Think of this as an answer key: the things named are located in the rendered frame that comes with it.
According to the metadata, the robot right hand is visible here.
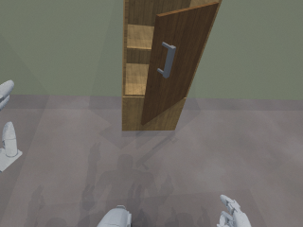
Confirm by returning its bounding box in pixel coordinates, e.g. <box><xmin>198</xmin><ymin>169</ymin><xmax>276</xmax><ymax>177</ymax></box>
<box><xmin>217</xmin><ymin>195</ymin><xmax>252</xmax><ymax>227</ymax></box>

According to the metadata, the cupboard door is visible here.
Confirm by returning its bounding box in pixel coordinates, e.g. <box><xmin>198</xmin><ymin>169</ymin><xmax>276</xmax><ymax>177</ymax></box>
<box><xmin>141</xmin><ymin>2</ymin><xmax>219</xmax><ymax>126</ymax></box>

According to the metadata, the robot left hand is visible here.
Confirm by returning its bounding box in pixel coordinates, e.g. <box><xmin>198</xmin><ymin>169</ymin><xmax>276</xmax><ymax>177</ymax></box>
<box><xmin>0</xmin><ymin>80</ymin><xmax>23</xmax><ymax>173</ymax></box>

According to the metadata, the robot left shin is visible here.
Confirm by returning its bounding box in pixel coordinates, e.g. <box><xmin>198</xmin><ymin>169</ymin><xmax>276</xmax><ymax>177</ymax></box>
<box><xmin>116</xmin><ymin>205</ymin><xmax>126</xmax><ymax>210</ymax></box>

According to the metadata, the left robot thigh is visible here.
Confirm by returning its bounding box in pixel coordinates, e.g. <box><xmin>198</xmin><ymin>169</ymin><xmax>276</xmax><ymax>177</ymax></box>
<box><xmin>97</xmin><ymin>208</ymin><xmax>132</xmax><ymax>227</ymax></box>

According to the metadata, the handle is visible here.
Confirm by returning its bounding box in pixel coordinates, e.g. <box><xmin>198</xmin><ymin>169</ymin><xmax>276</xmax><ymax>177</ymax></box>
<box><xmin>157</xmin><ymin>42</ymin><xmax>176</xmax><ymax>78</ymax></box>

